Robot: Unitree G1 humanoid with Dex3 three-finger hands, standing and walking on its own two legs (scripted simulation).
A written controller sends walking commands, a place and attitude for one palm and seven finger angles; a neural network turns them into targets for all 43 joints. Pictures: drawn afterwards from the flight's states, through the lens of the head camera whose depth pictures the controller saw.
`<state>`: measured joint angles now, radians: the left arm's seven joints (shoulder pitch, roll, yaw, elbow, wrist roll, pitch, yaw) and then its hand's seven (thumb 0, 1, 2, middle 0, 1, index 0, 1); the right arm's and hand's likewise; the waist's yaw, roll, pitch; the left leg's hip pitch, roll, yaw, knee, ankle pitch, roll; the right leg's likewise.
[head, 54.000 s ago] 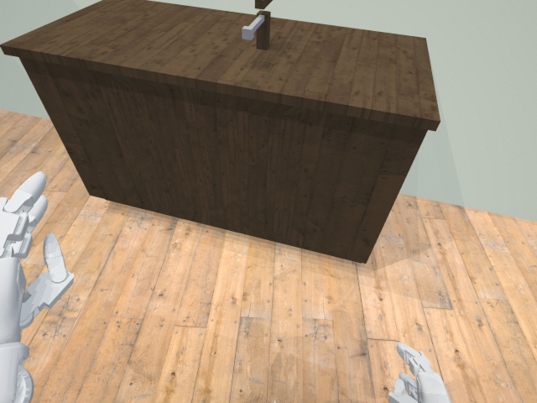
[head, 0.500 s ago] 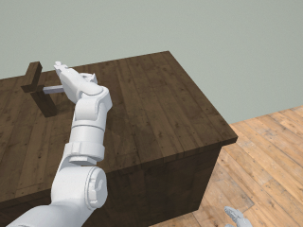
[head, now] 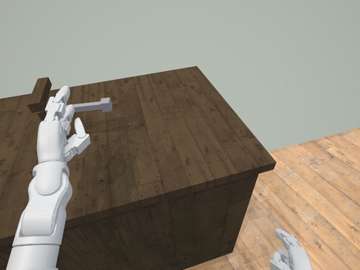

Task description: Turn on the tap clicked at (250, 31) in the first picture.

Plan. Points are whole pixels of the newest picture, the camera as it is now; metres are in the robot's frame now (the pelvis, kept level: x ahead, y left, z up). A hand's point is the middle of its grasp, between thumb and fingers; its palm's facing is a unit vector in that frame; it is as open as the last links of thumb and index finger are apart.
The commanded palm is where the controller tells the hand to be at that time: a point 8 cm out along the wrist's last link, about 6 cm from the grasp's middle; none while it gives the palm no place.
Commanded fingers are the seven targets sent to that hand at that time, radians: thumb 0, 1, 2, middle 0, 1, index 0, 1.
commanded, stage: draw the hand back beside the body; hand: left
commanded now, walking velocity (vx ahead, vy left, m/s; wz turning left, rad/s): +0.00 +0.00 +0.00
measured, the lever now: (106, 104) +0.50 +0.26 +0.14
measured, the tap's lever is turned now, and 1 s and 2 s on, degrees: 82 82 82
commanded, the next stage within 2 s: step back with the hand held close in 1.08 s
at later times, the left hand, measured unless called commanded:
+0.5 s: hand (59, 166) +0.24 +0.25 +0.17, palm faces +0.33 -0.91 -0.27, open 7.5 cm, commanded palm +0.21 +0.29 +0.18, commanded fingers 0.00 0.90 0.90 -0.20 -0.29 -0.20 -0.29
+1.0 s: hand (23, 193) +0.19 +0.29 +0.16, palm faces +0.44 -0.84 -0.32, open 7.4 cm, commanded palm +0.16 +0.33 +0.17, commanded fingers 0.00 0.90 0.90 -0.20 -0.30 -0.20 -0.30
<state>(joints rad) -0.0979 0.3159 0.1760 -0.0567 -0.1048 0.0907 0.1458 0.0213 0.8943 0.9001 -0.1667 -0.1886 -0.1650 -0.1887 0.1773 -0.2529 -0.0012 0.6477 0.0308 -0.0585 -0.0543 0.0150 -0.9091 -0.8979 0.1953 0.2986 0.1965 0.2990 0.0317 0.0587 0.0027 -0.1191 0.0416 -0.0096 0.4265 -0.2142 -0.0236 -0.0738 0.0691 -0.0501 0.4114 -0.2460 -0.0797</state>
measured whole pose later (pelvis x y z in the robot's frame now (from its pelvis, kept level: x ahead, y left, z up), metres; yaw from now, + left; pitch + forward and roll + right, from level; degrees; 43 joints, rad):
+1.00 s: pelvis +0.00 +0.04 +0.00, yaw +1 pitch -6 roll -1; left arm 0.40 0.32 0.25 -0.37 -0.07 -0.08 0.11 0.02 0.89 0.90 -0.21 -0.30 -0.21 -0.30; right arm 0.17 -0.23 0.04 0.65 0.00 -0.12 -0.04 0.02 -0.91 -0.90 0.20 0.30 0.20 0.30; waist 0.09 0.06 0.02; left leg -0.11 -0.01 -0.01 0.44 -0.23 0.02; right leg -0.03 0.01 -0.06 0.38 -0.24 -0.02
